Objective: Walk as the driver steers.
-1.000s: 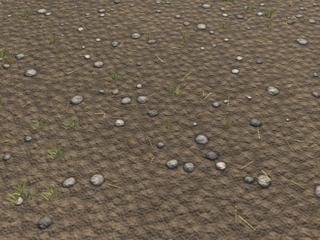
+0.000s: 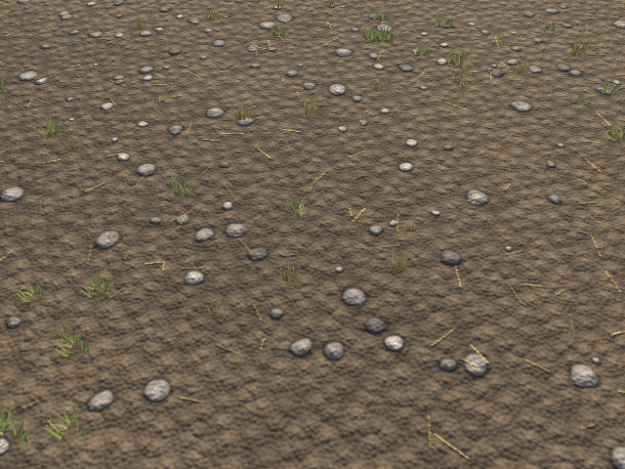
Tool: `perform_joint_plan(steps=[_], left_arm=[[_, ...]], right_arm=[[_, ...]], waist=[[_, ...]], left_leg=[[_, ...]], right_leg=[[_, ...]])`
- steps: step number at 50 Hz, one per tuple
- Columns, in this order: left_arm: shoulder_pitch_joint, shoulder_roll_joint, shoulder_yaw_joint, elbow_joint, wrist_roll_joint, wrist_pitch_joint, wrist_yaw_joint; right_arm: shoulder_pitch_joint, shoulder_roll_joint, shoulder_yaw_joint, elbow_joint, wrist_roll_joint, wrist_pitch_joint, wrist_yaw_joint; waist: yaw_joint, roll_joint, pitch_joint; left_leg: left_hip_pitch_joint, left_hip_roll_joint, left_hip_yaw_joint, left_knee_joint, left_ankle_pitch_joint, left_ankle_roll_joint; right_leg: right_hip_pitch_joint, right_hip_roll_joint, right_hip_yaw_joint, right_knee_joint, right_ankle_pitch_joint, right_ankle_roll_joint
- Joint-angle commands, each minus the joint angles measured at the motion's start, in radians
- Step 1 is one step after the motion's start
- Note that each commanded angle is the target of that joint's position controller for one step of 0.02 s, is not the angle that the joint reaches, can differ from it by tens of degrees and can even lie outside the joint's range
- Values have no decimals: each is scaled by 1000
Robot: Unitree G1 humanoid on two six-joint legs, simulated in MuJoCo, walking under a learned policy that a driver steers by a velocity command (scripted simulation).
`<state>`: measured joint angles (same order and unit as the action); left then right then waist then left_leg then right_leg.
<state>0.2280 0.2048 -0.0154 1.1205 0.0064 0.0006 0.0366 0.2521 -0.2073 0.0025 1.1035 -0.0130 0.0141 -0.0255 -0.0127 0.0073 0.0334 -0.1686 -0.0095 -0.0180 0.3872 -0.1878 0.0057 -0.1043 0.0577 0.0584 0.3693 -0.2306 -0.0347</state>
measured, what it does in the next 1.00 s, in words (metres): shifts its weight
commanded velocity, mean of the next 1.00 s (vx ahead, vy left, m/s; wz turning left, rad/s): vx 0.08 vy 0.00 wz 0.00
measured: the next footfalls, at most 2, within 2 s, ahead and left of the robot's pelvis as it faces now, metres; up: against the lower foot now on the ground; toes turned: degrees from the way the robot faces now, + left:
right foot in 1.38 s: +0.44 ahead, -0.03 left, +0.00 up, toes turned -2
left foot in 1.92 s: +0.69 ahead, +0.18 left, +0.00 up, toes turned +24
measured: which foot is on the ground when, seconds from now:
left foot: down 0.00-1.00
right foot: down 0.00-0.98, up 1.00-1.00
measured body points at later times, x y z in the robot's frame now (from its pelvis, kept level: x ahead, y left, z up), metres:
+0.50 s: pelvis +0.01 +0.00 +0.00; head +0.01 +0.01 +0.45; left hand -0.01 +0.23 -0.16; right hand +0.00 -0.22 -0.16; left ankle +0.01 +0.12 -0.75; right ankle -0.02 -0.10 -0.75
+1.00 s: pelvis +0.08 +0.03 -0.02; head +0.08 +0.05 +0.43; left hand +0.00 +0.26 -0.18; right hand +0.08 -0.21 -0.16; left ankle +0.04 +0.11 -0.75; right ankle -0.02 -0.10 -0.73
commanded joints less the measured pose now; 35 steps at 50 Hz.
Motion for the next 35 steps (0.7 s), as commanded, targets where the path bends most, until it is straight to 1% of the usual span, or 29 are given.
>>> perform_joint_plan(steps=[1,14,33,34,35], left_arm=[[35,92,12,-7,0,-7,4],[88,54,6,29,1,-8,8],[136,18,8,44,2,-9,12],[146,13,6,47,4,-8,12],[149,20,11,46,6,-7,12]], right_arm=[[37,-90,-11,-7,0,-7,-5],[65,-57,-4,29,1,-9,-12],[99,-26,-4,48,2,-13,-17],[106,-21,-3,50,0,-13,-17],[104,-29,-7,48,-1,-10,-16]], waist=[[1,-9,23],[5,-4,31],[8,-6,40],[8,-6,20],[9,-8,30]], left_leg=[[21,87,-85,-48,67,26],[9,87,-86,-39,77,30],[4,85,-86,-31,96,37],[11,77,-84,-38,18,38],[0,61,-79,-32,-84,43]], right_leg=[[-82,-118,100,-78,92,-24],[-85,-114,88,-60,113,-21],[-83,-115,78,-40,126,-16],[-77,-108,76,-51,49,-19],[-91,-94,74,-49,-53,-26]])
